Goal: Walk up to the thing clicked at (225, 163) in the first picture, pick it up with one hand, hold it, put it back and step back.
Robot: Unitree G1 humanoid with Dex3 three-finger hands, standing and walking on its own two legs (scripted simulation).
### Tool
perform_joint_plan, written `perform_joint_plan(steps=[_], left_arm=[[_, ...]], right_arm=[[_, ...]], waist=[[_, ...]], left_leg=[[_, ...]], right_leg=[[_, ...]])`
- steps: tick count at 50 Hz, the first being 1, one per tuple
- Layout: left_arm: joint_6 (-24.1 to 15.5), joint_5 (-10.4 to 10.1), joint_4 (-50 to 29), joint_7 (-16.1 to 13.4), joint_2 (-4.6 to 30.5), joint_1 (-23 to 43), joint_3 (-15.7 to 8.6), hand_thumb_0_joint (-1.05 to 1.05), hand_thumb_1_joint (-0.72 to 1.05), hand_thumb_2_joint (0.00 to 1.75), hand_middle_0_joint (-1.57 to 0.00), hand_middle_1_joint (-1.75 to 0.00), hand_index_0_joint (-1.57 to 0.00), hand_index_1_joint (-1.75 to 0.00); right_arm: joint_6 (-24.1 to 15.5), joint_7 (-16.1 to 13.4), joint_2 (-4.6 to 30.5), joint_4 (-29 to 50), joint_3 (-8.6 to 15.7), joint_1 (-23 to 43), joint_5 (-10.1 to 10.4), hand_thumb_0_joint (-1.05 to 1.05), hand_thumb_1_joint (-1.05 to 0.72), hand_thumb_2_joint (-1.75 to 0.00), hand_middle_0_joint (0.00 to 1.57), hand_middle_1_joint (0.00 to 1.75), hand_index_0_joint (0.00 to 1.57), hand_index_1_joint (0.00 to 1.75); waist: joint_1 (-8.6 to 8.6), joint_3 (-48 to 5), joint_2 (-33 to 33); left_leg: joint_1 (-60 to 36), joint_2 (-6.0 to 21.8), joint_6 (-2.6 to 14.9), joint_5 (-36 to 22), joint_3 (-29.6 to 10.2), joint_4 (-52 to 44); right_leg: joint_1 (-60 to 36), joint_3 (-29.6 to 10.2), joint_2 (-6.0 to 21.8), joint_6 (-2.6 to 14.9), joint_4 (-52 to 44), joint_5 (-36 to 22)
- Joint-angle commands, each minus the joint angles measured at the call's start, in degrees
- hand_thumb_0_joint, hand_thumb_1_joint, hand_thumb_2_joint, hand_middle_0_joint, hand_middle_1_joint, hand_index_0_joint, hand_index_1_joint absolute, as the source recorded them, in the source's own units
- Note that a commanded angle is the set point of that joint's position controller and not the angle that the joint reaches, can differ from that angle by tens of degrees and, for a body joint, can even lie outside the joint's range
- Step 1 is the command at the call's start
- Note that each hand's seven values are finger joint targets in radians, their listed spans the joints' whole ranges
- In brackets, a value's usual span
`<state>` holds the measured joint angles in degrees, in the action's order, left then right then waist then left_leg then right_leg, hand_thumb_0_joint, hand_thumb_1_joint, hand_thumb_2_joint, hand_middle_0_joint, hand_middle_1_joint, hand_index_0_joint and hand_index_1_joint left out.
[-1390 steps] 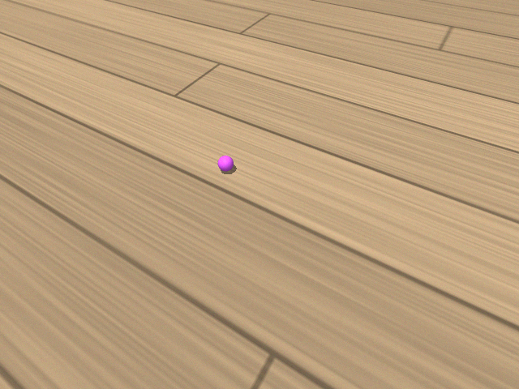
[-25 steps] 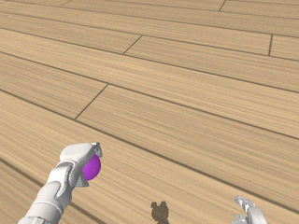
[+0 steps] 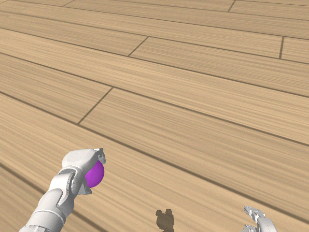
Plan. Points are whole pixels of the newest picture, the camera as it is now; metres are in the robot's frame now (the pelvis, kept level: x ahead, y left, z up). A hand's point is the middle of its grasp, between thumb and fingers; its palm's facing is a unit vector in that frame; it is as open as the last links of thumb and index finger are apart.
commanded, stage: crouch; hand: left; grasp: from above
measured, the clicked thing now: (89, 172) +0.31 +0.22 -0.04
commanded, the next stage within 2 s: lower in 1.96 s
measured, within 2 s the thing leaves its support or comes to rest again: neither
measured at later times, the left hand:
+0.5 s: hand (96, 190) +0.31 +0.24 -0.19, palm faces -0.43 +0.04 -0.90, open 10.7 cm
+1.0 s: hand (107, 203) +0.34 +0.27 -0.43, palm faces -0.47 -0.01 -0.88, open 10.6 cm
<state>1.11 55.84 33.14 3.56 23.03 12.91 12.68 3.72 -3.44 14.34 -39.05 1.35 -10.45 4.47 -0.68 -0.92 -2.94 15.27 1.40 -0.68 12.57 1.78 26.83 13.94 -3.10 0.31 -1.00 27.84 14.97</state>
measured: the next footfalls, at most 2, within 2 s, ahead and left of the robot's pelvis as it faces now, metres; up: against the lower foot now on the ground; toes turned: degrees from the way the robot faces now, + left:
none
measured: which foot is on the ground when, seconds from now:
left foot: down 0.00-1.00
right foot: down 0.00-1.00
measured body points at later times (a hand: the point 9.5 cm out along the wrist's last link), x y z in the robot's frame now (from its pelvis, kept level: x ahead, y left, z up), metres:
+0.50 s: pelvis -0.04 +0.00 -0.09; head +0.07 +0.01 +0.35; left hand +0.33 +0.24 -0.14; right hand +0.08 -0.29 -0.20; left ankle +0.02 +0.13 -0.74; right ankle +0.00 -0.13 -0.74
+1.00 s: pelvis -0.07 +0.01 -0.29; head +0.13 +0.04 +0.12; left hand +0.36 +0.27 -0.38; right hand -0.02 -0.26 -0.41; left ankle +0.01 +0.13 -0.74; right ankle +0.00 -0.13 -0.74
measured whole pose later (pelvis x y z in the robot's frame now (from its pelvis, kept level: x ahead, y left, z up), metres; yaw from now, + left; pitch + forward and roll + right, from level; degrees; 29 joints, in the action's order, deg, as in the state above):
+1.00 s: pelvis -0.07 +0.01 -0.29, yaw -2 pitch +36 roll -5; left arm -8.7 68.7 69.4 -18.7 31.4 41.1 -1.3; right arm -1.8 1.6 12.5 -43.0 1.9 -11.4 -3.5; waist 8.0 -11.5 -2.3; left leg 109.5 1.4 -0.2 35.0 -4.4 107.9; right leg 104.3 0.8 -1.6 -2.3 106.3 38.5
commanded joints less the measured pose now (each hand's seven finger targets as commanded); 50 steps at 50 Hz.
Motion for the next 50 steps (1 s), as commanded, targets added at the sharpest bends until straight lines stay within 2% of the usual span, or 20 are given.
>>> perform_joint_plan(steps=[1,6,11,13,16,21,24,26,29,31,36,39,40,41,42,43,45,46,47,50], left_arm=[[-0.35,0.44,-9.62,-3.17,11.26,17.73,-6.16,0.0,0.34,0.93,-0.64,-1.09,-0.7,-1.03],[-1.71,1.56,-4.87,-5.41,9.81,15.64,-6.07,0.0,0.31,0.93,-0.64,-1.05,-0.69,-1.0],[-3.94,4.21,3.6,-11.28,9.63,20.13,-6.62,0.0,0.32,0.91,-0.67,-1.04,-0.71,-0.99],[-4.62,5.65,4.92,-14.18,11.1,24.98,-7.28,0.0,0.33,0.89,-0.65,-1.07,-0.71,-1.01],[-5.6,8.13,10.54,-18.04,9.3,27.96,-6.22,0.0,0.3,0.94,-0.64,-1.09,-0.69,-1.04],[-6.32,10.76,16.37,-23.34,12.12,35.67,-8.1,0.0,0.36,0.95,-0.69,-1.1,-0.74,-1.04],[-5.81,10.95,20.88,-24.55,11.53,37.12,-8.2,0.0,0.41,0.92,-0.71,-1.09,-0.77,-1.02],[-5.53,10.9,23.88,-25.22,13.42,38.34,-9.41,0.0,0.4,0.95,-0.71,-1.09,-0.77,-1.03],[-4.96,10.83,23.48,-25.9,15.79,39.71,-11.56,0.0,0.39,0.92,-0.7,-1.07,-0.76,-1.01],[-4.62,10.57,22.83,-25.95,16.24,42.39,-11.9,0.0,0.4,0.93,-0.71,-1.06,-0.76,-1.0],[-4.28,10.05,27.35,-25.39,18.03,41.94,-13.76,0.0,0.37,0.92,-0.7,-1.04,-0.75,-0.99],[-5.45,9.86,24.45,-24.58,20.53,45.74,-14.86,0.0,0.36,0.92,-0.69,-1.04,-0.74,-0.99],[-5.76,10.32,29.4,-24.12,19.98,42.66,-14.82,0.0,0.38,0.92,-0.7,-1.04,-0.76,-0.98],[-6.56,9.99,27.47,-23.9,19.43,44.5,-14.63,0.0,0.41,0.89,-0.71,-1.02,-0.77,-0.96],[-7.5,10.56,24.55,-23.91,21.88,47.18,-15.45,0.0,0.41,0.89,-0.72,-1.02,-0.78,-0.96],[-8.05,11.17,27.13,-23.87,22.58,45.87,-16.07,0.0,0.42,0.92,-0.73,-1.02,-0.79,-0.97],[-9.35,11.19,25.75,-23.98,21.68,47.05,-15.91,0.0,0.43,0.93,-0.73,-1.04,-0.79,-0.98],[-9.91,11.88,24.29,-24.74,24.78,48.62,-17.47,0.0,0.44,0.92,-0.75,-1.02,-0.8,-0.97],[-10.19,12.38,27.72,-25.08,23.74,47.13,-17.03,0.0,0.45,0.92,-0.76,-1.02,-0.81,-0.96],[-11.2,13.56,26.39,-26.36,25.33,47.89,-18.44,0.0,0.46,0.93,-0.77,-1.01,-0.82,-0.95]], right_arm=[[-2.22,-0.54,7.23,8.44,2.27,5.59,-0.22,0.0,-0.89,-0.9,0.2,0.3,0.2,0.3],[-1.74,-0.3,7.13,7.85,2.56,4.37,-0.5,0.0,-0.89,-0.9,0.2,0.3,0.2,0.3],[-1.16,0.39,7.63,6.07,3.07,2.48,-1.66,0.0,-0.89,-0.9,0.2,0.3,0.2,0.3],[-1.2,0.76,7.99,4.95,3.62,1.11,-2.36,0.0,-0.89,-0.9,0.2,0.3,0.2,0.3],[-1.69,1.68,8.45,4.01,4.46,-1.24,-3.42,0.0,-0.9,-0.9,0.2,0.3,0.2,0.3],[-2.33,2.56,9.39,4.1,5.46,-3.8,-4.43,0.0,-0.9,-0.9,0.2,0.3,0.2,0.3],[-2.93,2.64,9.81,3.36,5.74,-5.16,-4.84,0.0,-0.9,-0.9,0.2,0.3,0.2,0.3],[-3.47,2.47,9.94,2.66,5.83,-5.71,-5.28,0.0,-0.9,-0.9,0.2,0.3,0.2,0.3],[-4.24,2.28,10.55,2.52,6.28,-6.77,-5.88,0.0,-0.9,-0.9,0.2,0.3,0.2,0.3],[-4.49,2.0,10.57,2.19,6.34,-6.84,-6.23,0.0,-0.9,-0.9,0.2,0.3,0.2,0.3],[-5.2,1.93,10.33,1.41,6.22,-7.54,-6.81,0.0,-0.9,-0.9,0.2,0.3,0.2,0.3],[-5.7,2.27,10.31,1.4,6.27,-7.96,-6.9,0.0,-0.89,-0.9,0.2,0.3,0.2,0.3],[-5.86,2.52,10.76,0.9,6.03,-8.05,-7.13,0.0,-0.9,-0.9,0.2,0.3,0.2,0.3],[-6.05,2.78,10.52,0.81,5.9,-8.08,-7.17,0.0,-0.89,-0.89,0.2,0.3,0.2,0.3],[-6.09,2.86,10.45,0.76,5.87,-8.11,-7.14,0.0,-0.89,-0.9,0.2,0.3,0.2,0.3],[-6.25,2.98,10.92,0.29,5.8,-8.36,-7.38,0.0,-0.89,-0.9,0.2,0.3,0.2,0.3],[-6.63,3.54,10.73,0.06,5.43,-8.35,-7.62,0.0,-0.89,-0.89,0.2,0.3,0.2,0.3],[-6.66,3.65,10.78,0.02,5.28,-8.43,-7.84,0.0,-0.89,-0.9,0.2,0.3,0.2,0.3],[-6.84,3.88,10.91,-0.53,5.01,-8.39,-8.04,0.0,-0.89,-0.9,0.2,0.3,0.2,0.3],[-7.11,4.89,11.19,-1.41,4.7,-8.68,-8.74,0.0,-0.9,-0.9,0.2,0.3,0.2,0.3]], waist=[[-0.04,-12.3,2.7],[0.67,-10.55,5.19],[2.65,-10.73,5.29],[2.97,-14.25,2.14],[4.71,-18.34,2.31],[5.61,-28.07,-1.21],[6.14,-30.78,-1.78],[5.86,-32.07,-1.54],[5.33,-38.22,-4.22],[6.0,-40.38,-6.03],[7.03,-39.57,-2.69],[7.01,-42.93,-4.53],[7.88,-40.89,-2.99],[8.16,-41.52,-3.03],[7.75,-44.1,-4.25],[8.2,-43.13,-4.49],[8.85,-44.06,-5.09],[7.65,-46.24,-6.01],[8.65,-44.61,-6.76],[7.96,-47.79,-9.26]], left_leg=[[-7.98,-1.81,1.49,-11.25,0.57,-2.12],[-5.87,-2.22,1.72,-11.04,0.74,-0.47],[1.19,-2.3,1.45,-7.59,0.45,6.15],[4.54,-2.35,0.97,-7.22,0.67,10.91],[12.72,-2.07,0.62,-5.15,-0.03,20.29],[25.22,-1.77,0.95,-1.55,-0.26,33.57],[31.83,-1.77,1.36,0.95,-0.97,38.74],[37.2,-1.63,1.37,3.37,-1.69,42.11],[40.48,-1.18,1.11,5.74,-3.23,46.4],[42.29,-0.85,0.84,7.39,-3.83,48.55],[54.33,-1.07,1.63,14.82,-3.56,54.96],[56.61,-1.08,1.49,17.21,-4.33,58.25],[59.06,-1.15,1.67,17.52,-4.76,59.8],[59.94,-1.2,1.68,17.95,-5.29,61.14],[59.82,-1.31,1.62,18.2,-4.86,62.3],[61.18,-1.28,1.52,18.72,-5.27,63.44],[63.11,-1.4,1.56,18.85,-5.55,65.86],[62.89,-1.39,1.58,18.92,-5.08,67.01],[64.19,-1.37,1.49,18.7,-5.32,68.01],[62.95,-1.22,1.47,14.61,-5.17,71.21]], right_leg=[[-0.06,2.2,-2.33,1.35,-4.35,-10.5],[1.9,1.98,-1.88,1.0,-3.39,-11.23],[9.11,2.33,-1.77,1.16,2.46,-8.17],[13.67,2.17,-1.8,1.41,6.84,-7.83],[23.01,2.26,-1.99,1.64,15.5,-5.89],[36.03,2.9,-2.25,1.96,27.84,-2.27],[42.76,3.88,-2.7,2.36,33.81,0.34],[47.31,4.52,-2.88,2.61,37.98,2.75],[53.3,5.31,-2.79,3.05,44.25,5.12],[57.07,5.62,-2.67,3.28,47.43,6.66],[62.78,5.67,-2.8,3.02,52.33,12.07],[67.27,6.11,-2.84,3.38,56.13,14.67],[69.2,6.4,-2.72,3.21,57.4,15.0],[71.35,6.72,-2.72,3.34,58.83,15.48],[71.34,6.54,-2.89,3.48,59.51,15.85],[73.41,6.81,-2.82,3.44,60.86,16.47],[76.15,7.26,-2.72,3.37,63.09,16.54],[76.49,7.07,-2.95,3.46,63.63,16.71],[78.58,7.36,-2.88,3.39,64.92,16.66],[81.1,7.81,-2.97,3.46,67.97,13.9]])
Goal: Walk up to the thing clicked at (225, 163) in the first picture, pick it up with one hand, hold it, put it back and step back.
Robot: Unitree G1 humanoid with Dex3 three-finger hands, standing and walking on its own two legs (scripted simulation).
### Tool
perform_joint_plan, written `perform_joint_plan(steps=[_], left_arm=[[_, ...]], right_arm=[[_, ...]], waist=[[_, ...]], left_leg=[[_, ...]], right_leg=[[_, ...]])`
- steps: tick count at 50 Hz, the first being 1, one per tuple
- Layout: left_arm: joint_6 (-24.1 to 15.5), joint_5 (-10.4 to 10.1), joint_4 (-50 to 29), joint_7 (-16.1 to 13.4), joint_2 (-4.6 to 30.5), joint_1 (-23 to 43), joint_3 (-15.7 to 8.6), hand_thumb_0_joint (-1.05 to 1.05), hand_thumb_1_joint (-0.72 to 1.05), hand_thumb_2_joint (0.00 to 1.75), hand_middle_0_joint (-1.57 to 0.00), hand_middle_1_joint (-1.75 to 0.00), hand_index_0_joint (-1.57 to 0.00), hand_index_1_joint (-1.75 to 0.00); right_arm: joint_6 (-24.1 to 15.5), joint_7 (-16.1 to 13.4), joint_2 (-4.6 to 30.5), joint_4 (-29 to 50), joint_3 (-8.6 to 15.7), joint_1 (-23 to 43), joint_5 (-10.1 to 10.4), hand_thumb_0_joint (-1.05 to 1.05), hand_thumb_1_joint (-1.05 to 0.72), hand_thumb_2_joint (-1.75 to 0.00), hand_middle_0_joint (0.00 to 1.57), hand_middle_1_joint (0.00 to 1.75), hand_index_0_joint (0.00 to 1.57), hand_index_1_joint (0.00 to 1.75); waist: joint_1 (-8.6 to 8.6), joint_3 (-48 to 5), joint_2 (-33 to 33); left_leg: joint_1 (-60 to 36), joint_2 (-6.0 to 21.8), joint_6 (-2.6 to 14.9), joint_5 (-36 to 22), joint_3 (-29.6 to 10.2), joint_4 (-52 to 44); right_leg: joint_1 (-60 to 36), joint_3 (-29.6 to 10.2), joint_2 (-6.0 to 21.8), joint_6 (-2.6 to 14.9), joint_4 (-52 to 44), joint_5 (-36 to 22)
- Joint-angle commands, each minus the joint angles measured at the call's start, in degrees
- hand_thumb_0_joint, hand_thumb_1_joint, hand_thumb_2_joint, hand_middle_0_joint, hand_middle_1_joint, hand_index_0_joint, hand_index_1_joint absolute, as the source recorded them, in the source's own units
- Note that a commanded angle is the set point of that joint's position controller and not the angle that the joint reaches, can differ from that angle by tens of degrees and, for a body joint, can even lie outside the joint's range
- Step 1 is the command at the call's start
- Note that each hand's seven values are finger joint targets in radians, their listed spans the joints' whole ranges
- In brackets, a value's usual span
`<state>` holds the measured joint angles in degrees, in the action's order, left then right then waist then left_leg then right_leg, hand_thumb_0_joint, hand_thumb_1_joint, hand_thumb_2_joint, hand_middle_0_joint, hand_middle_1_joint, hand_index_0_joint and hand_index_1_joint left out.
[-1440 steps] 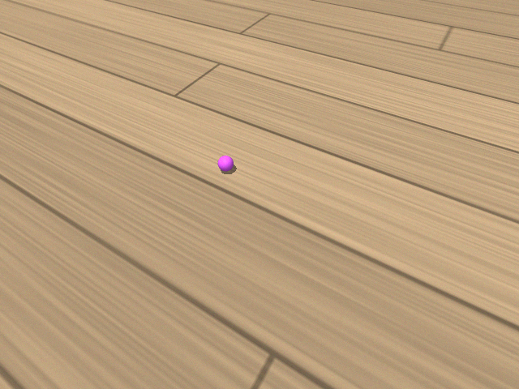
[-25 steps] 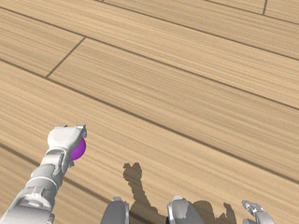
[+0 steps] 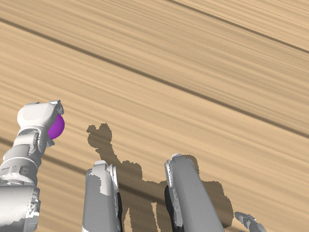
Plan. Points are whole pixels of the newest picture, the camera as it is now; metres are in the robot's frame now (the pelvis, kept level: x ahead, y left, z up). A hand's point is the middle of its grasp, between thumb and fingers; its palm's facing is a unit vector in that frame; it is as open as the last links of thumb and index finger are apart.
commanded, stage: crouch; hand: left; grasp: from above
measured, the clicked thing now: (48, 125) +0.42 +0.27 -0.16
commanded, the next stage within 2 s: lower in 0.96 s
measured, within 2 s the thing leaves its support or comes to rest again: neither
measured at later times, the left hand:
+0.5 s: hand (56, 131) +0.43 +0.28 -0.26, palm faces -0.46 -0.04 -0.89, open 10.6 cm
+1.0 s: hand (60, 132) +0.43 +0.29 -0.30, palm faces -0.46 -0.04 -0.89, open 10.6 cm
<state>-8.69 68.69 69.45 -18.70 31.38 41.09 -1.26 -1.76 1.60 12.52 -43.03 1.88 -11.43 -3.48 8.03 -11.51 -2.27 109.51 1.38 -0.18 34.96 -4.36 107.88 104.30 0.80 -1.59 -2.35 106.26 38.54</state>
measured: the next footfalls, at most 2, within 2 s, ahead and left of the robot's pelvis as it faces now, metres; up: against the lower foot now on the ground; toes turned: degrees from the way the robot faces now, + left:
none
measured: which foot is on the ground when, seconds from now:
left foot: down 0.00-1.00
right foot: down 0.00-1.00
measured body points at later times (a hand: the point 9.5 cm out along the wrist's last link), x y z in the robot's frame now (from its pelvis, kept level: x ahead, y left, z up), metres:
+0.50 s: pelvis +0.00 +0.00 -0.09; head +0.23 +0.05 +0.30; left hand +0.45 +0.28 -0.21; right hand +0.08 -0.28 -0.21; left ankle +0.08 +0.12 -0.45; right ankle +0.07 -0.14 -0.45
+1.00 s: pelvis -0.01 -0.01 -0.14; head +0.22 +0.05 +0.24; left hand +0.45 +0.29 -0.25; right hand +0.04 -0.28 -0.26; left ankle +0.08 +0.12 -0.45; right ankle +0.07 -0.14 -0.45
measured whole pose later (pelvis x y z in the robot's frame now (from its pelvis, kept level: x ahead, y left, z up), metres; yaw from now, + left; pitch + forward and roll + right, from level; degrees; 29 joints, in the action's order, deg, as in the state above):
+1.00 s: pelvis -0.01 -0.01 -0.14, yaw -4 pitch +34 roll -7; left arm -13.1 72.5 81.1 -22.4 42.2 50.8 -6.7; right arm -2.3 6.6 14.0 -44.6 -2.0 -6.9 -7.7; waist 10.5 -4.4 1.3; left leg 131.4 1.6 -1.5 37.4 -9.0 134.3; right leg 125.4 3.6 -4.1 -2.6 131.4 40.8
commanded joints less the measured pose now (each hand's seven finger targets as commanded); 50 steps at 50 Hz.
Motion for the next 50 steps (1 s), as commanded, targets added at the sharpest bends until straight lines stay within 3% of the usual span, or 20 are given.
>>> perform_joint_plan(steps=[1,2,4,5,7,11,12,13,19,21,25,28,31,33,35,37,38,43,45,50], left_arm=[[-1.31,0.85,-7.48,-4.2,15.41,18.44,-3.81,0.0,0.47,0.92,-0.77,-1.02,-0.83,-0.96],[-1.72,0.81,-10.82,-4.5,15.99,20.9,-3.89,0.0,0.46,0.91,-0.76,-1.01,-0.82,-0.95],[-1.55,1.26,-9.74,-5.33,16.92,21.32,-4.25,0.0,0.46,0.91,-0.77,-1.0,-0.83,-0.95],[-1.4,1.56,-8.01,-5.42,16.03,20.58,-3.85,0.0,0.45,0.92,-0.78,-0.99,-0.82,-0.94],[-1.42,1.72,-9.79,-6.05,17.87,22.55,-4.92,0.0,0.44,0.93,-0.77,-0.99,-0.82,-0.95],[-0.77,1.54,-6.14,-6.1,16.78,21.18,-4.69,0.0,0.5,0.96,-0.82,-0.99,-0.86,-0.95],[-0.93,1.48,-9.0,-6.23,17.96,24.21,-4.75,0.0,0.47,0.95,-0.8,-0.99,-0.84,-0.95],[-0.6,1.47,-5.81,-6.1,17.86,21.03,-5.2,0.0,0.47,0.93,-0.79,-0.99,-0.84,-0.94],[-0.76,1.13,-2.46,-5.54,19.26,21.49,-5.51,0.0,0.48,0.9,-0.79,-0.99,-0.85,-0.94],[-1.09,1.0,-2.79,-5.22,20.13,21.3,-5.81,0.0,0.46,0.9,-0.79,-0.96,-0.84,-0.91],[-2.16,1.46,-3.43,-4.74,21.44,22.79,-6.64,0.0,0.45,0.91,-0.79,-0.97,-0.83,-0.92],[-2.94,1.62,-2.62,-4.67,22.23,23.75,-6.5,0.0,0.46,0.89,-0.78,-0.98,-0.83,-0.94],[-3.79,1.77,-2.71,-5.19,24.55,24.92,-8.25,0.0,0.46,0.9,-0.78,-1.0,-0.83,-0.94],[-3.96,2.15,0.75,-5.5,23.04,24.07,-7.32,0.0,0.45,0.9,-0.77,-1.0,-0.82,-0.94],[-4.2,2.21,1.39,-5.77,23.92,24.95,-7.24,0.0,0.44,0.89,-0.76,-0.99,-0.81,-0.94],[-4.51,2.59,0.04,-6.08,26.77,26.63,-8.58,0.0,0.41,0.88,-0.75,-0.97,-0.79,-0.93],[-4.59,2.67,-0.07,-6.24,26.91,26.91,-8.55,0.0,0.41,0.88,-0.75,-0.96,-0.79,-0.91],[-4.36,2.67,3.63,-6.51,25.76,26.57,-7.57,0.0,0.4,0.86,-0.73,-0.96,-0.77,-0.91],[-4.34,2.63,3.81,-6.27,25.78,26.33,-7.23,0.0,0.37,0.9,-0.72,-0.97,-0.76,-0.93],[-4.42,2.62,4.43,-5.96,27.24,26.96,-7.18,0.0,0.4,0.93,-0.76,-0.97,-0.79,-0.94]], right_arm=[[-1.73,0.22,13.23,2.1,4.04,-8.03,-1.08,0.0,-0.9,-0.9,0.2,0.3,0.2,0.3],[-1.76,0.52,13.13,2.23,4.21,-7.83,-1.19,0.0,-0.9,-0.9,0.2,0.3,0.2,0.3],[-1.86,0.92,13.05,1.85,4.16,-7.65,-1.5,0.0,-0.9,-0.9,0.2,0.3,0.2,0.3],[-1.83,1.25,13.29,1.64,4.17,-8.02,-1.73,0.0,-0.91,-0.9,0.2,0.3,0.2,0.3],[-1.87,1.57,13.23,1.43,4.11,-7.85,-1.99,0.0,-0.9,-0.9,0.2,0.3,0.2,0.3],[-1.85,2.34,13.53,1.08,4.1,-7.75,-2.47,0.0,-0.91,-0.9,0.2,0.3,0.2,0.3],[-1.81,2.38,13.44,1.08,3.97,-7.18,-2.44,0.0,-0.9,-0.9,0.2,0.3,0.2,0.3],[-1.75,2.56,13.47,1.27,4.06,-7.35,-2.52,0.0,-0.91,-0.9,0.2,0.3,0.2,0.3],[-1.51,3.1,13.62,1.38,3.48,-7.01,-2.87,0.0,-0.91,-0.9,0.2,0.3,0.2,0.3],[-1.35,3.32,13.52,1.26,3.25,-6.59,-2.74,0.0,-0.91,-0.9,0.2,0.3,0.2,0.3],[-1.03,3.7,14.01,1.51,3.12,-7.09,-3.08,0.0,-0.91,-0.9,0.2,0.3,0.2,0.3],[-0.84,3.95,14.03,1.23,2.81,-6.92,-3.18,0.0,-0.91,-0.9,0.2,0.3,0.2,0.3],[-0.79,4.18,14.15,1.31,2.54,-6.81,-3.44,0.0,-0.91,-0.9,0.2,0.3,0.2,0.3],[-0.81,4.21,13.97,1.02,2.05,-6.9,-3.74,0.0,-0.91,-0.9,0.2,0.3,0.2,0.3],[-0.95,4.17,14.25,0.57,1.76,-6.29,-3.75,0.0,-0.91,-0.9,0.2,0.3,0.2,0.3],[-0.92,4.08,14.73,0.25,1.74,-6.38,-3.87,0.0,-0.91,-0.9,0.2,0.3,0.2,0.3],[-0.89,4.01,14.7,0.12,1.74,-6.08,-3.9,0.0,-0.9,-0.9,0.2,0.3,0.2,0.3],[-1.02,4.14,14.94,-0.12,1.01,-6.0,-4.14,0.0,-0.9,-0.9,0.2,0.3,0.2,0.3],[-0.98,4.16,15.17,-0.39,0.67,-5.69,-4.12,0.0,-0.91,-0.9,0.2,0.3,0.2,0.3],[-0.95,4.21,15.37,-0.44,0.13,-5.64,-4.26,0.0,-0.91,-0.9,0.2,0.3,0.2,0.3]], waist=[[-0.07,-36.0,-9.87],[-0.15,-38.38,-11.52],[-0.64,-37.75,-13.2],[0.28,-37.24,-12.19],[-0.4,-39.75,-13.08],[0.22,-36.69,-12.28],[0.06,-37.96,-14.28],[-0.27,-37.43,-12.43],[0.75,-33.75,-9.78],[-0.34,-33.87,-10.77],[0.11,-36.13,-12.19],[0.5,-34.44,-10.92],[0.03,-35.05,-12.42],[0.96,-32.77,-10.79],[1.07,-30.86,-10.69],[0.46,-32.62,-11.56],[0.03,-32.93,-12.97],[1.51,-31.42,-11.91],[1.07,-30.85,-12.18],[1.5,-30.62,-11.86]], left_leg=[[-31.27,-1.04,0.79,-9.23,0.42,-9.12],[-31.78,-0.93,0.83,-9.76,0.74,-8.0],[-32.08,-0.68,0.59,-9.52,0.7,-7.13],[-31.33,-0.63,0.8,-10.04,0.86,-5.99],[-30.44,-0.65,0.84,-10.93,1.22,-4.21],[-28.4,-0.2,0.99,-10.99,0.75,-2.07],[-27.66,-0.32,0.95,-11.52,1.13,-1.41],[-27.24,-0.24,1.16,-11.8,1.22,-0.46],[-20.53,-0.24,1.66,-10.11,1.67,3.32],[-19.43,-0.27,1.45,-9.82,1.71,3.82],[-19.98,-0.17,1.21,-10.78,1.27,5.6],[-16.01,-0.29,1.55,-8.96,1.97,7.27],[-15.24,-0.2,1.41,-7.73,2.03,8.23],[-13.06,-0.26,1.63,-6.32,2.15,9.31],[-12.18,-0.2,1.68,-5.09,2.04,9.81],[-11.91,-0.27,1.66,-4.86,2.26,10.41],[-11.56,-0.33,1.53,-4.11,2.51,10.51],[-11.2,-0.12,1.45,-3.75,1.47,11.67],[-10.46,-0.22,1.33,-3.7,1.34,11.68],[-8.0,-0.21,1.63,-4.05,1.95,13.69]], right_leg=[[-7.62,4.34,-0.81,4.65,-9.27,-10.46],[-7.47,4.5,-0.99,4.7,-8.52,-11.08],[-5.48,4.68,-1.0,4.82,-7.15,-10.8],[-5.53,4.87,-1.09,4.6,-6.89,-11.46],[-5.55,4.95,-1.31,4.68,-5.21,-12.61],[-2.97,5.48,-1.47,4.55,-2.95,-12.69],[-3.13,5.4,-1.64,4.65,-2.1,-13.44],[-3.31,5.46,-1.78,4.48,-1.94,-13.72],[-2.13,5.48,-2.17,4.13,0.45,-13.47],[-1.71,5.51,-2.26,4.38,1.8,-13.14],[-0.91,6.05,-2.36,4.4,4.27,-13.62],[-0.57,5.95,-2.68,4.26,4.7,-12.69],[0.34,6.21,-2.65,4.4,6.22,-11.47],[1.24,6.31,-2.81,4.28,6.3,-10.37],[3.1,6.43,-2.81,4.37,6.75,-9.39],[2.6,6.49,-2.99,4.43,7.24,-9.06],[3.26,6.5,-2.94,4.54,7.8,-8.21],[5.32,7.65,-3.02,4.52,9.5,-8.15],[5.88,7.82,-3.08,4.62,10.17,-8.18],[4.74,7.69,-3.38,4.29,10.5,-8.81]])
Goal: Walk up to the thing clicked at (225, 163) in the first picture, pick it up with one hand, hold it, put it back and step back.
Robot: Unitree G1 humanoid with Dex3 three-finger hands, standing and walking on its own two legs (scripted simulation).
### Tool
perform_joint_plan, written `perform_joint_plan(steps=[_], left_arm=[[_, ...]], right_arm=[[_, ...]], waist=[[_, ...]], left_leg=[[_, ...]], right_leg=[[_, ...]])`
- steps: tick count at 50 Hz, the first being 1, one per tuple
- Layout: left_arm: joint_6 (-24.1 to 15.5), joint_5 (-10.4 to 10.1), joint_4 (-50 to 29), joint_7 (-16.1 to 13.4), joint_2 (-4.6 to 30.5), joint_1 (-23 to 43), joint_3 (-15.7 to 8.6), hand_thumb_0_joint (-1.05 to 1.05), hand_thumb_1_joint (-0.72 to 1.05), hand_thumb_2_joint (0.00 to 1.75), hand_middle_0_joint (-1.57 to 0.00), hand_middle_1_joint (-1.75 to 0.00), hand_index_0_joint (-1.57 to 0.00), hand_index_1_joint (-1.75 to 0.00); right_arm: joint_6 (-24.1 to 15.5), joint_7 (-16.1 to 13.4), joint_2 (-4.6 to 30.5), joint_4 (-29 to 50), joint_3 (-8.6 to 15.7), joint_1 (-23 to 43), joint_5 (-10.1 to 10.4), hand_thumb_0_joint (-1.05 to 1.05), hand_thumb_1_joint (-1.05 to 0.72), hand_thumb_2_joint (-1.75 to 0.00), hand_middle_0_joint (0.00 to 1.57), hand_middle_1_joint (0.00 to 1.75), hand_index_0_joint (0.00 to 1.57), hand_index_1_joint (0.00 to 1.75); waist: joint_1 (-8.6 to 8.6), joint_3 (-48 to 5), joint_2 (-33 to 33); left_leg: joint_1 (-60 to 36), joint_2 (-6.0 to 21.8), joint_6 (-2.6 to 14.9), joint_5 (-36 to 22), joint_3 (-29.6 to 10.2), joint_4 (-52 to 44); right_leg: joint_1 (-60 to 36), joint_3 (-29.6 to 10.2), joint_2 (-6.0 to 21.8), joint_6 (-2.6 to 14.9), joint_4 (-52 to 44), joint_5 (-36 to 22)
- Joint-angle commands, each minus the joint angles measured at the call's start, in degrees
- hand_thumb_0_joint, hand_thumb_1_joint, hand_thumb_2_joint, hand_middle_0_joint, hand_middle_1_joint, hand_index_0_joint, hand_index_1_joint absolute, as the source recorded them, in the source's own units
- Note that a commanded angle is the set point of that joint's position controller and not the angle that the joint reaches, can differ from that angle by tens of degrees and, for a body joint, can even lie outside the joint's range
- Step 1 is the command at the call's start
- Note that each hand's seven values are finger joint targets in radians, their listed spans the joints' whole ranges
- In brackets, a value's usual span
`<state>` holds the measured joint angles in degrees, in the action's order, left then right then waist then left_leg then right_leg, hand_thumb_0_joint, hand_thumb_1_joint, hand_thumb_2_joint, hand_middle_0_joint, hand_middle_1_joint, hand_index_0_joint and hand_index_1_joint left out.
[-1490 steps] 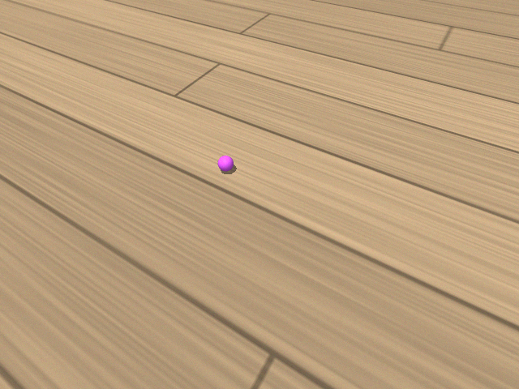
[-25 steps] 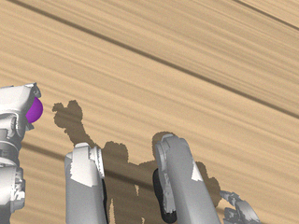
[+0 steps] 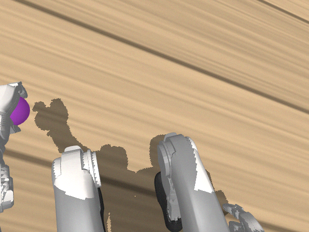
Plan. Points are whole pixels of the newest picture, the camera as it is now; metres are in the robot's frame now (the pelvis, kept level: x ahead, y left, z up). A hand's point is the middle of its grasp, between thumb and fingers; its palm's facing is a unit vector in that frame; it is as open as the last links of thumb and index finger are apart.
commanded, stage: lower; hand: left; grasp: from above
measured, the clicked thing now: (10, 110) +0.44 +0.33 -0.18
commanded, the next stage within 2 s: rest in 0.42 s
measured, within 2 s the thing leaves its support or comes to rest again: rests again in 1.92 s
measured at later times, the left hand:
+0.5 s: hand (20, 120) +0.42 +0.33 -0.22, palm faces -0.47 -0.10 -0.88, open 10.6 cm
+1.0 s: hand (29, 120) +0.43 +0.32 -0.26, palm faces -0.47 -0.14 -0.87, open 10.7 cm
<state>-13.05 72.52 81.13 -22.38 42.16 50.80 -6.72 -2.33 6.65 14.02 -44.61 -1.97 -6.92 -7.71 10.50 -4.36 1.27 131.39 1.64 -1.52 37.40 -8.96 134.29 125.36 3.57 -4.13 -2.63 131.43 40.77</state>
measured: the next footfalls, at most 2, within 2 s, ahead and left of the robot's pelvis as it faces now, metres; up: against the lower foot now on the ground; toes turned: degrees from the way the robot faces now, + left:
none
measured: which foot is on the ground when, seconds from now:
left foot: down 0.00-1.00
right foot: down 0.00-1.00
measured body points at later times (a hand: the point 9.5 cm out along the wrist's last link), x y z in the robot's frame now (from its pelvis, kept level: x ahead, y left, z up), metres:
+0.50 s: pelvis +0.00 +0.00 -0.03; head +0.25 +0.09 +0.34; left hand +0.44 +0.33 -0.17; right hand +0.08 -0.27 -0.13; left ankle +0.08 +0.14 -0.31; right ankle +0.09 -0.12 -0.31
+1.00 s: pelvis +0.01 +0.00 -0.05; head +0.26 +0.09 +0.31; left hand +0.45 +0.32 -0.21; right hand +0.07 -0.27 -0.14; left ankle +0.08 +0.14 -0.31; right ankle +0.09 -0.12 -0.31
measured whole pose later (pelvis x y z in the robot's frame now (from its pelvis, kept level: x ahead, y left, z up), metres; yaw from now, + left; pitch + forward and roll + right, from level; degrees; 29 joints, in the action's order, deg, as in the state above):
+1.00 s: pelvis +0.01 +0.00 -0.05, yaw -4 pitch +30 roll -10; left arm -16.5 74.6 90.2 -30.4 50.0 50.6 -11.4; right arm -5.6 9.7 15.4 -44.0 -9.3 -3.4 -13.3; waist 14.6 3.0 5.9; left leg 135.7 1.5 -2.8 40.2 -14.1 145.0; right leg 129.1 7.1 -5.9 -3.1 139.4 41.8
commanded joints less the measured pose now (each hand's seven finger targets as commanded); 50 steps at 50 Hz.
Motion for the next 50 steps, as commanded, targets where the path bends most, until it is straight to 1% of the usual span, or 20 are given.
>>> perform_joint_plan(steps=[1,5,8,15,16,20,23,25,30,31,35,37,39,41,42,43,44,46,49,50], left_arm=[[-0.16,-1.48,-8.1,-2.26,16.01,17.57,-1.73,0.0,0.41,0.91,-0.75,-0.98,-0.79,-0.94],[-0.46,-1.21,-7.86,-1.98,16.98,16.86,-1.94,0.0,0.36,0.92,-0.75,-0.96,-0.78,-0.93],[-0.76,-1.35,-4.9,-2.14,14.81,16.17,-0.59,0.0,0.37,0.9,-0.75,-0.96,-0.78,-0.93],[-2.82,0.16,-3.71,-3.85,18.32,17.5,-1.98,0.0,0.42,0.94,-0.78,-1.01,-0.81,-0.97],[-3.15,0.14,-4.4,-4.58,19.22,17.75,-3.18,0.0,0.42,0.92,-0.77,-1.0,-0.81,-0.96],[-3.72,1.23,-4.87,-6.62,20.22,18.11,-4.25,0.0,0.41,0.91,-0.76,-1.0,-0.8,-0.96],[-3.16,1.79,-2.05,-7.53,19.63,16.46,-3.84,0.0,0.42,0.94,-0.77,-1.02,-0.8,-0.98],[-2.93,1.4,-4.82,-8.39,21.77,17.22,-5.99,0.0,0.43,0.96,-0.77,-1.02,-0.81,-0.98],[-1.79,1.17,0.36,-8.49,20.01,16.14,-3.87,0.0,0.41,0.99,-0.76,-1.0,-0.8,-0.97],[-1.92,0.6,-0.81,-8.67,21.03,16.81,-4.59,0.0,0.4,0.99,-0.76,-0.99,-0.79,-0.96],[-1.85,-0.19,1.69,-8.4,21.49,15.74,-4.32,0.0,0.41,0.98,-0.74,-1.02,-0.78,-0.98],[-2.45,-0.27,0.83,-8.62,23.17,15.9,-5.58,0.0,0.42,0.98,-0.76,-1.02,-0.79,-0.98],[-2.7,-0.18,1.95,-8.73,22.55,14.18,-5.46,0.0,0.46,0.99,-0.78,-1.02,-0.82,-0.98],[-3.1,0.43,1.72,-9.29,24.93,13.27,-7.44,0.0,0.45,1.02,-0.79,-1.03,-0.82,-1.0],[-3.2,0.25,2.02,-9.15,22.1,14.0,-4.99,0.0,0.46,1.01,-0.78,-1.03,-0.82,-0.99],[-3.5,0.29,1.66,-9.27,23.01,14.84,-5.01,0.0,0.45,1.02,-0.78,-1.03,-0.82,-1.0],[-3.74,0.46,0.78,-9.8,24.64,14.62,-6.58,0.0,0.45,1.04,-0.79,-1.02,-0.82,-1.0],[-3.56,0.3,2.11,-10.28,23.95,13.68,-5.94,0.0,0.45,1.01,-0.79,-1.02,-0.82,-0.99],[-3.62,1.18,2.25,-11.22,23.94,13.53,-5.73,0.0,0.46,1.03,-0.8,-1.01,-0.83,-0.98],[-3.65,1.19,1.89,-11.68,24.52,13.09,-6.53,0.0,0.48,1.03,-0.81,-1.02,-0.84,-0.99]], right_arm=[[-0.32,-0.81,13.8,1.32,3.85,-10.26,-0.14,0.0,-0.91,-0.9,0.2,0.3,0.2,0.3],[-0.22,-0.84,14.07,1.18,3.74,-10.0,-0.01,0.0,-0.91,-0.9,0.2,0.3,0.2,0.3],[-0.09,-0.79,14.08,1.29,3.13,-9.51,-0.4,0.0,-0.91,-0.9,0.2,0.3,0.2,0.3],[-0.42,-0.48,14.63,1.1,1.51,-8.97,-1.42,0.0,-0.91,-0.9,0.2,0.3,0.2,0.3],[-0.5,-0.5,15.06,0.97,1.41,-8.93,-1.54,0.0,-0.91,-0.9,0.2,0.3,0.2,0.3],[-0.76,-0.26,15.56,1.12,1.3,-8.08,-2.17,0.0,-0.91,-0.9,0.2,0.3,0.2,0.3],[-1.11,0.15,15.55,0.85,1.15,-7.58,-2.66,0.0,-0.91,-0.9,0.2,0.3,0.2,0.3],[-1.17,0.29,15.88,1.04,0.92,-7.99,-2.99,0.0,-0.91,-0.9,0.2,0.3,0.2,0.3],[-1.91,0.8,15.77,0.72,0.28,-7.59,-3.36,0.0,-0.9,-0.9,0.2,0.3,0.2,0.3],[-1.82,0.79,15.91,0.78,-0.04,-7.38,-3.68,0.0,-0.9,-0.89,0.2,0.3,0.2,0.3],[-2.76,1.28,16.4,0.67,-0.76,-7.83,-4.18,0.0,-0.9,-0.9,0.2,0.3,0.2,0.3],[-2.83,1.31,16.71,0.66,-1.31,-7.89,-4.44,0.0,-0.9,-0.9,0.2,0.3,0.2,0.3],[-3.15,1.63,16.56,0.99,-1.47,-7.68,-4.88,0.0,-0.9,-0.9,0.2,0.3,0.2,0.3],[-3.0,1.65,17.53,1.09,-1.56,-7.68,-5.22,0.0,-0.9,-0.9,0.2,0.3,0.2,0.3],[-3.13,1.86,16.54,0.9,-2.05,-7.12,-5.08,0.0,-0.9,-0.9,0.2,0.3,0.2,0.3],[-3.2,2.03,16.7,1.19,-2.15,-6.51,-5.09,0.0,-0.9,-0.9,0.2,0.3,0.2,0.3],[-3.11,1.95,17.3,1.44,-2.26,-6.4,-5.34,0.0,-0.9,-0.9,0.2,0.3,0.2,0.3],[-3.32,2.11,17.04,1.29,-2.51,-6.08,-5.3,0.0,-0.9,-0.9,0.2,0.3,0.2,0.3],[-3.65,2.29,17.99,1.3,-2.73,-5.72,-5.67,0.0,-0.9,-0.9,0.2,0.3,0.2,0.3],[-3.79,2.37,18.15,1.3,-2.64,-5.96,-5.77,0.0,-0.9,-0.9,0.2,0.3,0.2,0.3]], waist=[[-0.77,-37.63,-14.91],[-1.14,-38.11,-16.52],[0.16,-35.53,-14.01],[0.71,-34.58,-15.93],[0.31,-34.77,-17.01],[0.61,-36.17,-20.55],[1.2,-34.43,-20.72],[0.61,-36.49,-20.8],[2.0,-32.96,-19.17],[1.87,-33.74,-19.22],[2.85,-31.49,-16.29],[2.38,-32.82,-16.63],[2.74,-33.23,-17.55],[2.62,-34.35,-17.78],[2.66,-33.08,-18.15],[3.03,-33.31,-19.0],[2.51,-33.89,-19.4],[2.47,-31.14,-19.36],[3.25,-30.63,-19.73],[3.03,-31.26,-20.57]], left_leg=[[-29.55,-0.55,3.04,-6.66,6.58,-12.52],[-30.91,-0.46,2.74,-7.33,6.21,-12.14],[-28.45,-0.41,2.95,-6.69,5.77,-11.16],[-28.03,-0.26,2.77,-8.73,5.5,-8.76],[-28.96,-0.37,2.58,-9.11,5.47,-8.79],[-31.43,-0.09,1.97,-9.18,4.86,-8.5],[-30.54,-0.01,2.02,-9.02,4.8,-7.59],[-30.19,-0.12,2.2,-9.69,5.0,-6.96],[-27.55,0.15,2.4,-8.07,4.51,-5.71],[-26.29,0.07,2.58,-7.94,4.61,-5.31],[-23.67,0.17,2.88,-7.45,4.28,-3.67],[-24.06,0.19,2.83,-8.25,4.16,-3.59],[-25.03,0.33,2.6,-9.84,3.99,-3.28],[-25.77,0.41,2.53,-11.2,3.77,-2.77],[-25.7,0.44,2.47,-10.08,3.66,-2.84],[-25.21,0.55,2.47,-9.6,3.46,-2.87],[-25.43,0.42,2.47,-9.63,3.48,-3.03],[-24.93,0.47,2.37,-8.3,3.46,-2.83],[-25.86,0.62,2.15,-9.42,3.13,-2.38],[-26.64,0.59,2.05,-10.11,3.11,-2.7]], right_leg=[[-16.92,4.88,-0.81,4.45,-14.96,-11.39],[-15.89,5.33,-0.87,4.68,-13.48,-11.84],[-15.02,5.82,-1.11,4.47,-13.4,-11.63],[-15.12,6.31,-1.25,4.13,-11.22,-13.67],[-14.39,6.52,-1.04,4.24,-10.64,-13.71],[-12.64,7.51,-1.15,4.5,-8.61,-13.51],[-11.6,7.58,-1.37,4.47,-8.06,-13.78],[-13.26,7.46,-1.32,4.16,-8.37,-14.59],[-11.65,7.73,-1.69,4.17,-7.51,-13.68],[-12.88,7.52,-1.74,3.91,-7.99,-13.84],[-13.9,7.6,-1.82,3.57,-7.71,-13.62],[-15.6,7.8,-1.97,3.45,-7.46,-14.43],[-16.47,8.22,-2.18,3.5,-6.56,-16.0],[-17.1,8.73,-2.27,3.49,-6.13,-17.31],[-15.67,8.57,-2.38,3.68,-5.96,-16.22],[-16.02,8.42,-2.58,3.81,-6.07,-15.9],[-16.18,8.76,-2.6,3.73,-6.19,-15.94],[-14.57,8.87,-2.58,3.92,-5.85,-14.48],[-13.68,9.67,-2.77,3.98,-5.19,-15.42],[-14.22,9.85,-2.7,3.91,-4.99,-16.1]])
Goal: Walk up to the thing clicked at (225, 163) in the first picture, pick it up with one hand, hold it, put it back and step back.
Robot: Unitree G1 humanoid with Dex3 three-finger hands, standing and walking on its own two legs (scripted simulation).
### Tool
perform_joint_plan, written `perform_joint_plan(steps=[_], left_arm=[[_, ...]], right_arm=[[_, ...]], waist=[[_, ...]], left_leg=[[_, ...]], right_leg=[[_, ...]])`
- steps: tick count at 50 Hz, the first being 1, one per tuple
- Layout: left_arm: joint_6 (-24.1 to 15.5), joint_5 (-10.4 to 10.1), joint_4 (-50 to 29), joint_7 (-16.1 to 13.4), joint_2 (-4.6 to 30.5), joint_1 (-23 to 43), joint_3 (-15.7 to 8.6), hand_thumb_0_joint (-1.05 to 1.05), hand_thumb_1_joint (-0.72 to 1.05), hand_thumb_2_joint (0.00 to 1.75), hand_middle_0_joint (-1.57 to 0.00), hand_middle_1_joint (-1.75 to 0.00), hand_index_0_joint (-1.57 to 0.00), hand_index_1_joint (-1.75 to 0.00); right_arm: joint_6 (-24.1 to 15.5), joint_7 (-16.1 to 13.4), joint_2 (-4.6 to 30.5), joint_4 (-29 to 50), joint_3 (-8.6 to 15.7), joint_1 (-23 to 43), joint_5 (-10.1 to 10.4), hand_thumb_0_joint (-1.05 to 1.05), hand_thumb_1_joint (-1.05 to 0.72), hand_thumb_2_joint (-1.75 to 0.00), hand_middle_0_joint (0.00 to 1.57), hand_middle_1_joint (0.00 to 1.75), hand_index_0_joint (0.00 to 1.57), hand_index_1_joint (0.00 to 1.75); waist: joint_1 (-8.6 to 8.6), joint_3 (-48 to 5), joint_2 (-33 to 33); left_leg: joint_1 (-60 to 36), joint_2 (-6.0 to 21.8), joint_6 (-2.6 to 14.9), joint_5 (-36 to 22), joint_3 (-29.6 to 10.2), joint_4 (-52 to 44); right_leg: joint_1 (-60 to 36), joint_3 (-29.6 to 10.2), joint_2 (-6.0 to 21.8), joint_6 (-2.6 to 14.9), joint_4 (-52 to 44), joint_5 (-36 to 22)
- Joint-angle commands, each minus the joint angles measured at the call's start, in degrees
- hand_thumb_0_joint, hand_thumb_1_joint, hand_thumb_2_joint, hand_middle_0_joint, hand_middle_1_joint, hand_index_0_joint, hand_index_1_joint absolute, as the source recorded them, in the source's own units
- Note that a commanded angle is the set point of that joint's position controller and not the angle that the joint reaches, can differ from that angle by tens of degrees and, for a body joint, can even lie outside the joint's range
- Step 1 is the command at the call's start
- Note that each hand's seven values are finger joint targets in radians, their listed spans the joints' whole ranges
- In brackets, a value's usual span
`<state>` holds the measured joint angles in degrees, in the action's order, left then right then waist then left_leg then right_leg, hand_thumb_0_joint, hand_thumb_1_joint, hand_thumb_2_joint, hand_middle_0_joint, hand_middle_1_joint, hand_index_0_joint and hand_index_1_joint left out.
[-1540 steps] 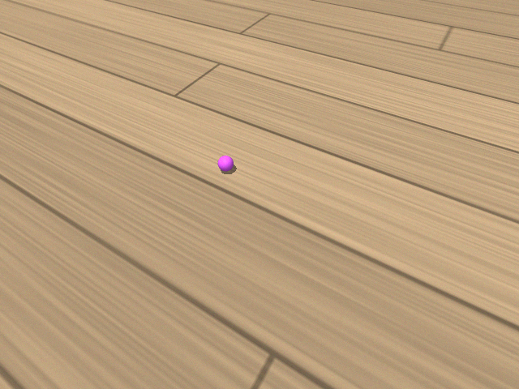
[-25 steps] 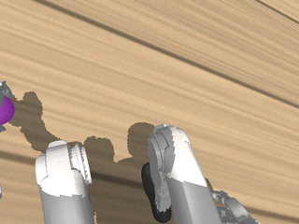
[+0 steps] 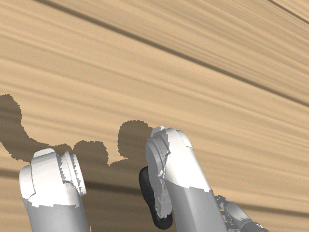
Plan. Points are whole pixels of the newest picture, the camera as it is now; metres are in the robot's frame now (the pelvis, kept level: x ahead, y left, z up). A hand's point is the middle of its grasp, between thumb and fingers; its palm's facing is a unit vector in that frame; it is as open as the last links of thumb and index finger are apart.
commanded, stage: rest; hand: left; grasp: from above
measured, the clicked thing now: out of the picture +0.41 +0.35 -0.23
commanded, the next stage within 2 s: open in 0.60 s
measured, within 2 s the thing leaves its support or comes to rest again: rests again in 0.92 s
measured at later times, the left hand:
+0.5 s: hand out of the picture +0.39 +0.35 -0.24, palm faces -0.45 -0.17 -0.87, open 10.7 cm
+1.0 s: hand out of the picture +0.40 +0.35 -0.24, palm faces -0.43 -0.16 -0.89, open 11.9 cm
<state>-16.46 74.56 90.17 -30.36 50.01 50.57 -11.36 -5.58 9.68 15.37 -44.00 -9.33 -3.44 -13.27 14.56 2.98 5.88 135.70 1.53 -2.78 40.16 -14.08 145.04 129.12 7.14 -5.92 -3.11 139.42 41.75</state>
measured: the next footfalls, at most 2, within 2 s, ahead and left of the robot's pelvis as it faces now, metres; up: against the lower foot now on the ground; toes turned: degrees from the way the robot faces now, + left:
none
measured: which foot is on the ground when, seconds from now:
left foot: down 0.00-1.00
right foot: down 0.00-1.00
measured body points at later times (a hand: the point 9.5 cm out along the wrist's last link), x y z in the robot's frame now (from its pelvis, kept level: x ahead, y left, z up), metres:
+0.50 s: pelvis +0.00 +0.00 +0.00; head +0.25 +0.13 +0.35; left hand +0.41 +0.35 -0.19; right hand +0.09 -0.25 -0.09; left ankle +0.07 +0.14 -0.27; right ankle +0.09 -0.12 -0.27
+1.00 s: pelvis +0.00 +0.01 +0.00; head +0.25 +0.13 +0.35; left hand +0.42 +0.35 -0.19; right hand +0.09 -0.25 -0.08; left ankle +0.07 +0.14 -0.27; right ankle +0.09 -0.12 -0.27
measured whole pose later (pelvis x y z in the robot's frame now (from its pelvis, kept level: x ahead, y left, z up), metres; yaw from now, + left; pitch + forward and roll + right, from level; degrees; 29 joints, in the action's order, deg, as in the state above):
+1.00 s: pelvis +0.00 +0.01 +0.00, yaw -2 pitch +27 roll -12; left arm -14.8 73.2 94.5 -35.7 53.5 51.7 -9.5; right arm -10.1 12.6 16.8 -42.7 -13.5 -1.2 -15.7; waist 16.2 5.6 8.0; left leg 135.1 1.7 -2.2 40.7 -16.1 147.1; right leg 127.7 8.7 -6.7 -3.9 139.4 41.3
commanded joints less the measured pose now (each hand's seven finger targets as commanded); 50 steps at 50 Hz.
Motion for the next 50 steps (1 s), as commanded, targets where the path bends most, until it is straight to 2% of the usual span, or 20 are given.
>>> perform_joint_plan(steps=[1,7,10,14,19,24,25,26,27,28,32,33,35,41,42,43,44,47,48,50], left_arm=[[0.0,-0.65,-6.01,-3.84,15.97,13.38,-1.24,0.0,0.48,1.03,-0.81,-1.03,-0.84,-0.99],[0.67,-1.19,-5.65,-5.37,16.14,14.2,-1.37,0.0,0.45,1.03,-0.78,-1.03,-0.81,-1.0],[1.15,-1.01,-4.3,-5.18,15.26,14.6,0.48,0.0,0.43,1.01,-0.77,-1.02,-0.8,-0.99],[1.28,-2.02,-4.47,-5.42,16.22,13.81,-0.6,0.0,0.42,1.04,-0.77,-1.02,-0.8,-1.0],[1.32,-2.03,-3.92,-5.11,15.91,14.48,0.44,0.0,0.44,1.02,-0.78,-1.02,-0.81,-0.99],[1.09,-1.91,-3.9,-5.74,17.74,12.44,-1.06,0.0,0.42,1.02,-0.77,-1.0,-0.8,-0.98],[1.08,-1.95,-3.57,-5.75,16.31,12.92,0.18,0.0,0.42,1.03,-0.78,-1.01,-0.8,-0.98],[1.04,-1.85,-3.9,-6.01,17.42,13.04,-0.72,0.0,0.42,1.02,-0.77,-1.02,-0.79,-0.99],[1.12,-1.9,-2.85,-6.34,18.02,12.71,-1.4,0.0,0.42,1.0,-0.76,-1.01,-0.79,-0.98],[1.06,-1.91,-3.13,-6.12,16.5,12.76,-0.1,0.0,0.41,1.0,-0.76,-1.0,-0.79,-0.97],[0.68,-2.46,-2.59,-6.6,17.35,14.4,0.56,0.0,0.38,1.0,-0.75,-0.99,-0.77,-0.97],[0.72,-1.98,-1.76,-6.66,17.57,13.88,0.77,0.0,0.39,0.98,-0.75,-0.98,-0.77,-0.95],[0.61,-1.74,-1.17,-7.21,18.72,13.51,-0.11,0.0,0.41,0.97,-0.75,-0.98,-0.78,-0.95],[1.0,-1.7,-2.18,-7.68,18.03,13.85,0.28,0.0,-0.07,0.83,-0.31,-0.96,-0.35,-0.92],[1.08,-2.01,-2.42,-7.74,17.59,14.78,0.94,0.0,-0.15,0.85,-0.29,-0.96,-0.32,-0.93],[0.99,-2.21,-2.93,-7.87,18.51,14.79,-0.04,0.0,-0.23,0.85,-0.26,-0.96,-0.29,-0.93],[1.1,-1.96,-2.5,-7.84,18.11,14.36,0.87,0.0,-0.29,0.86,-0.23,-0.96,-0.25,-0.94],[1.58,-2.36,-1.61,-7.69,17.62,13.36,0.76,0.0,-0.37,0.9,-0.16,-0.99,-0.18,-0.97],[1.76,-2.57,0.11,-7.32,16.3,13.66,2.23,0.0,-0.4,0.92,-0.15,-1.01,-0.17,-0.99],[1.96,-2.69,-0.9,-7.01,17.19,12.56,1.31,0.0,-0.44,0.96,-0.12,-1.03,-0.14,-1.01]], right_arm=[[-0.73,-0.44,16.45,0.66,4.54,-9.08,-0.34,0.0,-0.9,-0.9,0.2,0.3,0.2,0.3],[-1.41,0.23,16.8,0.4,4.05,-8.97,-0.81,0.0,-0.9,-0.9,0.2,0.3,0.2,0.3],[-2.14,0.54,16.78,0.37,4.06,-8.42,-0.97,0.0,-0.9,-0.9,0.2,0.3,0.2,0.3],[-2.46,0.66,17.15,0.48,3.64,-8.33,-1.11,0.0,-0.9,-0.9,0.2,0.3,0.2,0.3],[-2.98,1.1,17.36,1.01,3.34,-8.19,-1.51,0.0,-0.9,-0.9,0.2,0.3,0.2,0.3],[-3.34,1.26,17.99,1.42,2.94,-7.4,-1.33,0.0,-0.9,-0.9,0.2,0.3,0.2,0.3],[-3.33,1.36,17.48,0.95,2.54,-7.44,-1.29,0.0,-0.9,-0.9,0.2,0.3,0.2,0.3],[-3.34,1.41,18.03,1.5,2.57,-7.54,-1.54,0.0,-0.9,-0.9,0.2,0.3,0.2,0.3],[-3.3,1.45,18.31,1.64,2.38,-7.59,-1.63,0.0,-0.9,-0.9,0.2,0.3,0.2,0.3],[-3.33,1.57,17.48,1.53,2.35,-7.34,-1.6,0.0,-0.9,-0.9,0.2,0.3,0.2,0.3],[-3.73,1.5,18.32,1.54,1.72,-6.97,-1.56,0.0,-0.9,-0.9,0.2,0.3,0.2,0.3],[-3.74,1.53,17.99,1.39,1.63,-6.68,-1.5,0.0,-0.9,-0.9,0.2,0.3,0.2,0.3],[-3.91,1.49,18.62,2.18,1.41,-6.34,-1.74,0.0,-0.9,-0.9,0.2,0.3,0.2,0.3],[-4.41,1.88,18.65,2.14,1.46,-5.92,-2.11,0.0,-0.89,-0.9,0.2,0.3,0.2,0.3],[-4.55,1.93,18.68,1.59,1.18,-6.55,-2.25,0.0,-0.89,-0.9,0.2,0.3,0.2,0.3],[-4.63,1.93,19.1,2.16,1.26,-6.27,-2.29,0.0,-0.89,-0.9,0.2,0.3,0.2,0.3],[-4.66,2.01,18.66,1.72,1.0,-6.55,-2.18,0.0,-0.89,-0.9,0.2,0.3,0.2,0.3],[-4.71,2.11,18.79,1.66,1.01,-6.64,-2.28,0.0,-0.89,-0.9,0.2,0.3,0.2,0.3],[-4.9,2.37,18.6,1.5,0.93,-6.62,-2.34,0.0,-0.89,-0.9,0.2,0.3,0.2,0.3],[-4.71,2.21,19.03,2.27,1.38,-5.89,-1.97,0.0,-0.89,-0.9,0.2,0.3,0.2,0.3]], waist=[[-0.77,-37.33,-25.74],[-0.29,-36.97,-25.1],[0.44,-36.21,-25.28],[-0.15,-36.41,-24.8],[1.32,-36.4,-25.81],[0.17,-36.88,-26.57],[0.41,-36.9,-26.04],[1.05,-37.53,-25.98],[1.1,-36.3,-25.38],[0.83,-36.08,-26.12],[1.65,-33.96,-24.74],[1.1,-34.27,-25.73],[1.34,-34.39,-24.76],[1.34,-34.93,-26.71],[2.07,-34.21,-26.54],[2.1,-35.08,-26.45],[1.69,-34.2,-26.91],[1.75,-34.4,-26.87],[2.55,-32.43,-25.92],[1.4,-34.06,-26.14]], left_leg=[[-30.49,0.83,3.26,-12.08,8.17,-13.46],[-29.43,0.93,3.34,-11.66,7.62,-13.51],[-29.59,1.22,3.34,-11.01,7.5,-12.96],[-29.07,1.08,3.33,-11.04,7.4,-13.08],[-30.12,1.28,3.21,-12.36,6.91,-12.55],[-31.07,1.5,2.91,-13.86,6.7,-12.92],[-30.7,1.51,3.04,-13.74,6.8,-12.58],[-30.85,1.55,3.18,-14.71,6.8,-12.28],[-29.78,1.37,3.17,-13.83,6.68,-12.68],[-29.89,1.54,3.11,-13.46,6.67,-12.69],[-28.47,1.5,3.33,-10.86,6.43,-12.34],[-28.24,1.72,3.32,-10.57,6.54,-12.31],[-28.06,1.65,3.32,-10.58,6.41,-12.3],[-30.19,1.79,2.88,-11.26,6.07,-12.75],[-29.66,1.69,3.01,-11.21,6.13,-12.35],[-29.77,1.79,3.04,-11.55,5.97,-12.33],[-29.13,1.82,3.11,-11.45,6.21,-12.27],[-29.32,1.77,2.96,-12.35,6.07,-12.53],[-28.24,1.78,3.03,-11.14,5.91,-12.48],[-29.13,1.74,2.93,-11.23,5.78,-13.31]], right_leg=[[-17.17,6.22,-1.0,4.42,-12.7,-16.55],[-17.3,6.71,-1.21,4.26,-12.83,-16.45],[-17.11,6.33,-1.45,4.24,-13.05,-16.24],[-18.02,6.75,-1.25,4.18,-13.06,-16.06],[-18.31,7.12,-1.38,4.17,-12.33,-17.6],[-19.38,7.28,-1.55,4.28,-11.95,-18.56],[-19.47,7.05,-1.67,4.19,-12.19,-18.7],[-20.79,7.15,-1.73,3.97,-12.44,-19.98],[-20.11,7.56,-1.56,4.04,-12.23,-19.03],[-20.04,7.04,-1.77,4.19,-12.26,-18.75],[-18.64,7.64,-1.68,4.04,-12.79,-16.49],[-19.26,6.79,-1.99,4.2,-12.86,-16.29],[-19.63,7.31,-1.89,4.07,-12.82,-16.25],[-19.12,7.85,-2.03,4.25,-12.18,-16.73],[-18.85,8.09,-1.89,4.04,-12.24,-16.93],[-19.47,8.1,-1.88,3.99,-12.44,-17.27],[-19.62,7.49,-1.98,4.05,-12.54,-17.38],[-19.57,7.91,-1.98,4.02,-12.46,-17.94],[-18.27,8.24,-1.87,4.03,-12.33,-16.94],[-18.97,8.07,-2.02,4.21,-12.65,-16.65]])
